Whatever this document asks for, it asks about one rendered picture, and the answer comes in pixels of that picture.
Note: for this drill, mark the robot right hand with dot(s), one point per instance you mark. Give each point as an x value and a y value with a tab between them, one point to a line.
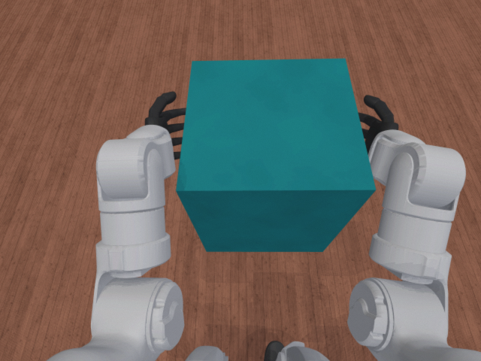
376	126

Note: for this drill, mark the carton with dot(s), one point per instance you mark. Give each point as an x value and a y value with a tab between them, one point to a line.
273	157

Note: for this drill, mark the robot right upper arm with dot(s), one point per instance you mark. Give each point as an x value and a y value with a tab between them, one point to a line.
401	321

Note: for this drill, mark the robot left upper arm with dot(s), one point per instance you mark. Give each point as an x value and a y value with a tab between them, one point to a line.
135	319

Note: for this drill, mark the robot left hand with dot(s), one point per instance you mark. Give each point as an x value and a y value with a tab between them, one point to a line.
160	118

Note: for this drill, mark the robot left forearm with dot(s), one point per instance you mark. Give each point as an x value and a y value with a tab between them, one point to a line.
131	195

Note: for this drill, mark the robot right foot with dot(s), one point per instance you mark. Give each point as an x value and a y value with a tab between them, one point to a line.
272	350

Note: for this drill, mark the robot left thigh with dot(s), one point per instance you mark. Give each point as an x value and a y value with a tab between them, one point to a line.
207	353

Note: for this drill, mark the robot right forearm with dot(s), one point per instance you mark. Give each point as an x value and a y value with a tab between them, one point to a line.
423	183

